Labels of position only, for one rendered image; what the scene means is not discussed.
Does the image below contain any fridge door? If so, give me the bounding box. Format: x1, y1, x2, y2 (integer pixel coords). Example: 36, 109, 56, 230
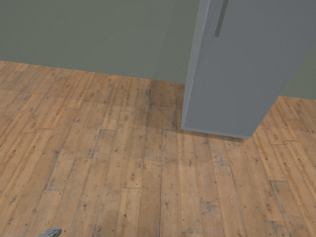
184, 0, 316, 137

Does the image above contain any handle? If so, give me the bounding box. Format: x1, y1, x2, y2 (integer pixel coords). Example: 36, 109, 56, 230
214, 0, 229, 38

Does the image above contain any left robot hand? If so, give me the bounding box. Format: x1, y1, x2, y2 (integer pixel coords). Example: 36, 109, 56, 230
39, 227, 62, 237

